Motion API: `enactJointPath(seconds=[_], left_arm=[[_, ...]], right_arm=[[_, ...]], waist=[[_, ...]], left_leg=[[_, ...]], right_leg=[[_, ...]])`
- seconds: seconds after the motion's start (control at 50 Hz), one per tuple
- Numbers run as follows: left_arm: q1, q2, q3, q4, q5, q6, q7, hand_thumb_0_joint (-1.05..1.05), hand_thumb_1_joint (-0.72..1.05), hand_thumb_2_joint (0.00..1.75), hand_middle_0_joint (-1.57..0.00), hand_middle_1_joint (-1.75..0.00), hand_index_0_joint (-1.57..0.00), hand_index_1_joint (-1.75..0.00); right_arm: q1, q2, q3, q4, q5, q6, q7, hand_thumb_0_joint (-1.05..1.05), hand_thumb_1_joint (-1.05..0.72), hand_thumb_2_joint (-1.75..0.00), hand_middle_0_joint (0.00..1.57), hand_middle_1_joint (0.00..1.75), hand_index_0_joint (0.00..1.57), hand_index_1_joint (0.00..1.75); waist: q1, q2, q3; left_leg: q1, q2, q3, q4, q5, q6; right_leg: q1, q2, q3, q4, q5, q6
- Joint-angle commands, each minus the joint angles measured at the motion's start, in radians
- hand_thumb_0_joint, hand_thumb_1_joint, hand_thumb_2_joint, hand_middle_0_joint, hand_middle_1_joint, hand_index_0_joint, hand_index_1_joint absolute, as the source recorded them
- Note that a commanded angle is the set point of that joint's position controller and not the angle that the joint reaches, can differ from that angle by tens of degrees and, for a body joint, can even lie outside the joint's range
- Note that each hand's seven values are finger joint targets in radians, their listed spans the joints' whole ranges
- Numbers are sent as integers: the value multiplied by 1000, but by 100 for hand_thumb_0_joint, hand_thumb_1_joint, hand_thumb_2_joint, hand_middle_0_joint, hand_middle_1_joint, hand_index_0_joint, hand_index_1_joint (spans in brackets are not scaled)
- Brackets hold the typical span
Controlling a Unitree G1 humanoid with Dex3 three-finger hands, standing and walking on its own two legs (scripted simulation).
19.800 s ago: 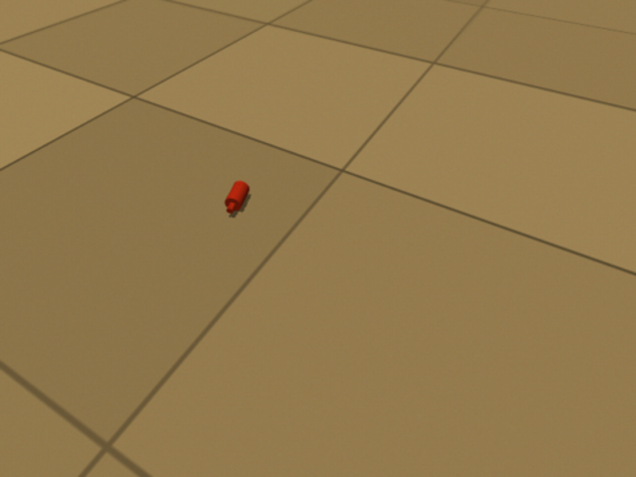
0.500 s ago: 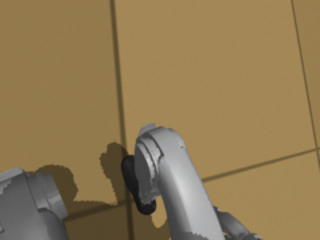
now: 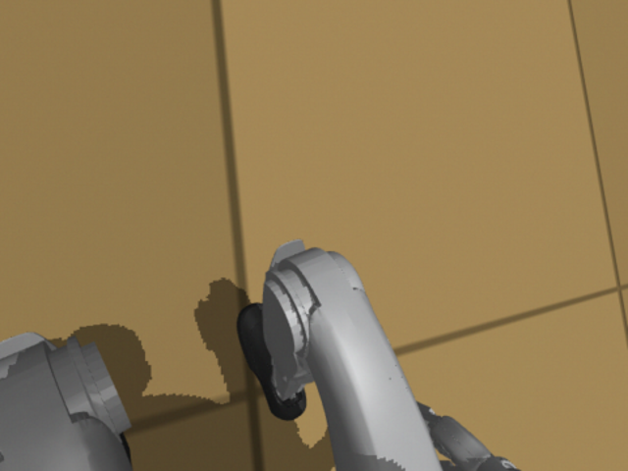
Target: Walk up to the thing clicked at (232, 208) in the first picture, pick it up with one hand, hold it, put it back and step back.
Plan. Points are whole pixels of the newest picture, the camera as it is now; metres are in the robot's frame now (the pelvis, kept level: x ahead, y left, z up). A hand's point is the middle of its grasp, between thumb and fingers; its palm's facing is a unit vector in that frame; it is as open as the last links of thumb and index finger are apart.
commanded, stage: close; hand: left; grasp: from above
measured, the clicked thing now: out of the picture +0.47 +0.38 -0.27
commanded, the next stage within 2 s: settle in 0.16 s
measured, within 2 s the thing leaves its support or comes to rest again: leaves its support in 0.66 s
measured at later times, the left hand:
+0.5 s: hand out of the picture +0.46 +0.36 -0.23, palm faces -0.44 -0.14 -0.89, open 10.2 cm
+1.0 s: hand out of the picture +0.45 +0.37 -0.16, palm faces -0.44 -0.11 -0.89, open 10.0 cm
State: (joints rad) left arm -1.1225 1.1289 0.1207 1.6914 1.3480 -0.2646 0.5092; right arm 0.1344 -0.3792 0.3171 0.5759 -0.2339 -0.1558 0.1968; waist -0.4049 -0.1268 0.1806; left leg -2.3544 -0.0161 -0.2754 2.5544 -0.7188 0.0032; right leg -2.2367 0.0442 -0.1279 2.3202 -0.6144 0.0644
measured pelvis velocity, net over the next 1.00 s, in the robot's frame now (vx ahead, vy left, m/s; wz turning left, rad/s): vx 0.00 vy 0.00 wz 0.07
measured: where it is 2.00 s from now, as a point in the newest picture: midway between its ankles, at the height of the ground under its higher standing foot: (205, 431)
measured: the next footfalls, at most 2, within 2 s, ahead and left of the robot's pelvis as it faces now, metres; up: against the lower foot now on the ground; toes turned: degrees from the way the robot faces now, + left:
none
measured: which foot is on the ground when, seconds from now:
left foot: down 0.00-1.00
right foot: down 0.00-1.00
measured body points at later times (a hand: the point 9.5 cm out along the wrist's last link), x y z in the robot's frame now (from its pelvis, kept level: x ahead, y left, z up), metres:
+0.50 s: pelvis +0.00 +0.00 +0.00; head +0.28 +0.14 +0.33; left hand +0.48 +0.36 -0.18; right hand +0.06 -0.26 -0.04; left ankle +0.06 +0.12 -0.27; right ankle +0.13 -0.14 -0.27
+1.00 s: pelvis +0.00 +0.00 +0.02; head +0.25 +0.13 +0.38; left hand +0.47 +0.38 -0.11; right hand +0.11 -0.26 -0.05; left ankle +0.06 +0.12 -0.27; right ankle +0.13 -0.14 -0.27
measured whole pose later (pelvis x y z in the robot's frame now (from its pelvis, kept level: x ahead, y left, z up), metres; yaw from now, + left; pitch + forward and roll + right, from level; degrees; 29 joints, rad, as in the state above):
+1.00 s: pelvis +0.00 +0.00 +0.02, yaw +4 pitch +34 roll -15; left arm -1.01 0.89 0.06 1.33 1.26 -0.16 0.26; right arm 0.15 -0.33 0.15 0.58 -0.14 -0.07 0.20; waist -0.30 -0.02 0.01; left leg -2.36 -0.04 -0.19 2.44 -0.69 0.01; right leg -2.25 -0.01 -0.08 2.27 -0.64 0.05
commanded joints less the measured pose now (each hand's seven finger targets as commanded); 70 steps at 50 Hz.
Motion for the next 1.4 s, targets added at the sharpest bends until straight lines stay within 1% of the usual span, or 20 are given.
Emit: enactJointPath(seconds=[0.0,0.06,0.1,0.12,0.16,0.24,0.34,0.44,0.58,0.66,0.74,0.84,0.9,1.06,1.22,1.26,1.32,1.34,1.36,1.38], left_arm=[[-208,221,3,-90,-12,-2,30,0,52,62,-85,-65,-87,-63],[-265,244,10,-169,-14,-3,32,0,56,63,-89,-64,-91,-62],[-237,210,-14,-140,-18,2,32,0,57,62,-91,-61,-92,-60],[-195,216,-2,-80,-17,9,39,0,58,62,-91,-61,-92,-59],[-252,215,-13,-145,-24,4,38,0,62,65,-94,-62,-95,-60],[-212,221,0,-121,-19,16,30,0,65,64,-98,-58,-99,-58],[-235,212,-3,-153,-26,28,15,0,56,61,-96,-57,-98,-56],[-256,210,4,-247,-42,38,-1,0,59,60,-100,-54,-101,-54],[-258,229,50,-422,-49,41,-29,0,69,59,-107,-50,-108,-49],[-266,193,59,-513,-60,54,-49,0,79,58,-113,-48,-114,-47],[-263,97,26,-520,-73,78,-84,0,85,58,-117,-49,-118,-47],[-272,22,-16,-566,-91,98,-152,0,91,63,-123,-51,-124,-50],[-292,0,-27,-591,-107,101,-198,0,92,64,-123,-53,-124,-52],[-277,11,-21,-612,-121,83,-268,0,86,70,-121,-53,-121,-53],[-308,37,3,-613,-111,61,-268,0,84,73,-118,-57,-118,-57],[-307,44,8,-626,-112,61,-266,0,83,67,-120,-60,-122,-59],[-275,54,20,-642,-120,72,-271,0,73,69,-107,-52,-108,-52],[-272,43,12,-650,-123,76,-279,0,75,66,-113,-60,-114,-59],[-278,33,7,-656,-132,80,-286,0,71,70,-106,-53,-106,-52],[-263,30,8,-666,-137,86,-293,0,74,67,-111,-61,-113,-60]], right_arm=[[176,-325,-102,14,5,9,-14,0,-89,-90,20,30,20,30],[181,-343,-119,14,4,8,-17,0,-89,-90,20,30,20,30],[191,-332,-117,15,7,6,-14,0,-89,-90,20,30,20,30],[187,-330,-113,16,7,10,-16,0,-89,-90,20,30,20,30],[193,-329,-114,10,7,9,-18,0,-89,-90,20,30,20,30],[204,-335,-115,17,9,6,-15,0,-89,-90,20,30,20,30],[206,-335,-125,17,15,3,-16,0,-91,-90,20,30,20,30],[195,-319,-134,-2,24,8,-15,0,-91,-90,20,30,20,30],[205,-321,-173,2,39,19,-8,0,-90,-90,20,30,20,30],[214,-312,-212,9,55,29,-2,0,-90,-90,20,30,20,30],[224,-287,-237,18,68,41,4,0,-90,-90,20,30,20,30],[234,-260,-263,15,87,65,3,0,-90,-90,20,30,20,30],[252,-257,-273,15,94,84,-9,0,-90,-90,20,30,20,30],[259,-224,-280,-6,117,141,-52,0,-90,-90,20,30,20,30],[270,-216,-280,-16,121,164,-76,0,-90,-90,20,30,20,30],[269,-213,-283,-16,122,170,-81,0,-93,-91,20,30,20,30],[273,-210,-294,-14,130,178,-86,0,-88,-89,20,30,20,30],[275,-206,-298,-15,133,180,-86,0,-93,-91,20,30,20,30],[277,-203,-303,-5,137,184,-88,0,-88,-89,20,30,20,30],[278,-200,-306,-4,140,187,-90,0,-93,-91,20,30,20,30]], waist=[[-55,533,-582],[-49,578,-644],[-55,578,-631],[-52,539,-624],[-59,535,-625],[-59,537,-606],[-48,581,-633],[-22,614,-702],[26,699,-810],[41,715,-849],[42,705,-834],[62,679,-873],[52,642,-880],[71,557,-922],[75,570,-913],[85,578,-946],[115,594,-1004],[113,591,-1014],[115,589,-1016],[119,586,-1023]], left_leg=[[499,45,91,-292,225,-12],[542,46,94,-289,255,-15],[546,45,96,-300,263,-14],[520,44,98,-294,249,-9],[495,41,109,-292,236,-3],[514,44,101,-290,257,-10],[553,44,100,-294,268,-16],[568,38,114,-306,286,-14],[636,29,123,-313,350,-26],[666,23,129,-331,366,-27],[653,18,139,-353,328,-22],[648,9,155,-393,283,-12],[649,4,155,-404,287,-7],[643,-4,180,-427,303,5],[646,-13,189,-461,265,5],[660,-11,196,-470,260,7],[694,-11,203,-501,267,5],[706,-10,209,-503,270,8],[702,-9,213,-510,261,9],[708,-10,215,-518,265,10]], right_leg=[[287,22,-145,-159,184,-86],[298,19,-140,-157,212,-88],[315,22,-140,-157,222,-86],[327,26,-141,-163,217,-85],[348,27,-135,-173,217,-83],[313,21,-137,-168,214,-86],[289,17,-135,-158,217,-93],[326,19,-126,-166,236,-96],[319,9,-122,-154,271,-112],[290,1,-110,-160,278,-115],[243,-7,-98,-170,251,-114],[245,-15,-78,-194,220,-114],[252,-20,-71,-214,221,-110],[325,-22,-48,-257,231,-108],[318,-30,-39,-280,191,-113],[328,-30,-35,-286,187,-112],[350,-33,-29,-292,192,-113],[363,-31,-24,-303,197,-114],[364,-31,-21,-308,193,-114],[369,-32,-18,-313,196,-113]])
